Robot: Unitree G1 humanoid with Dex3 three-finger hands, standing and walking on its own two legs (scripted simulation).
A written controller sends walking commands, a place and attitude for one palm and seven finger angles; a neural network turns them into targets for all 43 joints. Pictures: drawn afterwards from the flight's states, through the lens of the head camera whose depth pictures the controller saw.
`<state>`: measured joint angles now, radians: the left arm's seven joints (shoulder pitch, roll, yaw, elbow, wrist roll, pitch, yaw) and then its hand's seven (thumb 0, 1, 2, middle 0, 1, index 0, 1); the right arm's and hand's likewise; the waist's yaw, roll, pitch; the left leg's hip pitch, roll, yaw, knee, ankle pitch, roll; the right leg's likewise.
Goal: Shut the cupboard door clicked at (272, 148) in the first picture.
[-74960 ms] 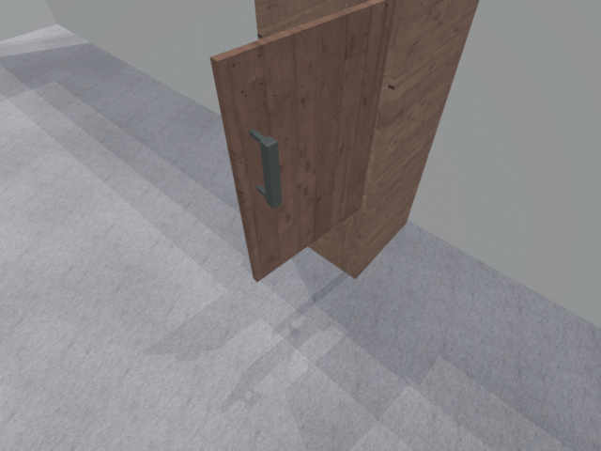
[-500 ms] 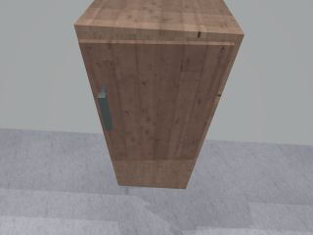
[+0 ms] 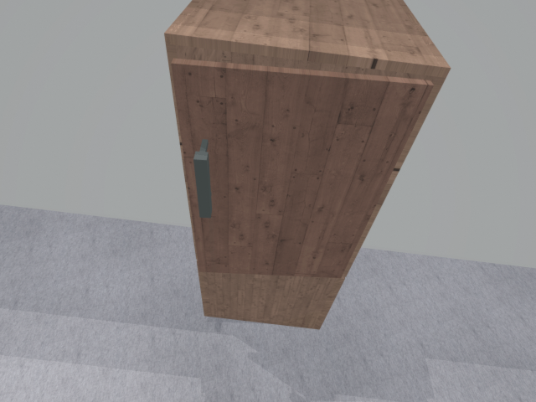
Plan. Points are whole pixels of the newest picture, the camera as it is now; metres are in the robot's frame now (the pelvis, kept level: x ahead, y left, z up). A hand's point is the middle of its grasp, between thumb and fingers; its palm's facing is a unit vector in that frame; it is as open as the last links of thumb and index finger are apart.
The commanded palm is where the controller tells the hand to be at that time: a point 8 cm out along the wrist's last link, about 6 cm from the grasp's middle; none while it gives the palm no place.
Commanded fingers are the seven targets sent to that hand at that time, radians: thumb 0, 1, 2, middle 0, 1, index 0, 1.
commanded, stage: raise the hand and make a fist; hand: left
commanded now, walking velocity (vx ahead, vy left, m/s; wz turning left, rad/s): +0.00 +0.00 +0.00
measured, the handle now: (205, 179) +0.48 +0.16 +0.05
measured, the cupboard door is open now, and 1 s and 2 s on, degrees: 5 5 5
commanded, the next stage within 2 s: bring the fist close to the handle in 2.00 s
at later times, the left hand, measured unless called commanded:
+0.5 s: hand out of the picture +0.13 +0.17 -0.07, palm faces +0.05 -1.00 +0.04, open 6.2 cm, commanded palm +0.12 +0.23 -0.03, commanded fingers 0.00 0.90 0.90 -0.58 -0.72 -0.58 -0.72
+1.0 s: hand (133, 339) +0.20 +0.20 +0.00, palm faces +0.14 -0.99 -0.06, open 3.9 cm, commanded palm +0.17 +0.24 +0.00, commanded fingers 0.00 0.90 0.90 -1.04 -1.22 -1.04 -1.22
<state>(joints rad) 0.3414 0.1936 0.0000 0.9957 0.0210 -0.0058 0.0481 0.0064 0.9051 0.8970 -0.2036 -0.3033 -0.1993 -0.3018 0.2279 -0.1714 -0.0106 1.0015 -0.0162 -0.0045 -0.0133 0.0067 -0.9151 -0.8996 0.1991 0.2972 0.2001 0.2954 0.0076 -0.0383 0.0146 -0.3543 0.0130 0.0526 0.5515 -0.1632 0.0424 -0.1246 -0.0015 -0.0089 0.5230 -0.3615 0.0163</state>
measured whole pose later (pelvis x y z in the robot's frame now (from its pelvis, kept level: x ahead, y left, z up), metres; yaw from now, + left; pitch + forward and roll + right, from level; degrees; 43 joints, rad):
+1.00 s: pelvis +0.00 +0.00 -0.07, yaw -2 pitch +10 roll -4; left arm 0.55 0.25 0.17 -0.19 -0.28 -0.35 -0.08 0.02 0.90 0.90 -0.87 -1.03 -0.86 -1.03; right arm 0.31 -0.23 0.01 0.56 0.03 -0.24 -0.07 0.01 -0.90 -0.90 0.20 0.30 0.20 0.30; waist 0.00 0.04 -0.14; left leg -0.89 0.00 -0.04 1.10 -0.39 0.04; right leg -0.68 0.07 -0.05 1.06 -0.57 -0.02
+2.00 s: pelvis +0.01 -0.02 -0.04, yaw -1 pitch +6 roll -2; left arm 0.37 0.25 0.16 -0.12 -0.28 -0.30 -0.11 0.02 0.90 0.90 -1.30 -1.50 -1.30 -1.50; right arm 0.28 -0.26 0.04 0.55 0.03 -0.19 -0.05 0.01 -0.90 -0.90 0.20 0.30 0.20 0.30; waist 0.00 0.05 -0.10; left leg -0.69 0.00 -0.04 0.92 -0.34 0.01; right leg -0.50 0.06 -0.04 0.91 -0.51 -0.03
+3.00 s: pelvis +0.02 -0.01 -0.04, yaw -3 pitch +8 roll -1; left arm -0.16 0.18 0.08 0.30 -0.17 -0.22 0.02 0.02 0.90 0.90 -1.31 -1.50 -1.30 -1.50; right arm 0.26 -0.24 0.03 0.60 0.02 -0.09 -0.03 0.01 -0.90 -0.90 0.20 0.30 0.20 0.30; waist -0.02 0.04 -0.11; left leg -0.69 0.00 0.00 0.89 -0.34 0.03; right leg -0.51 0.05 0.00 0.88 -0.51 -0.02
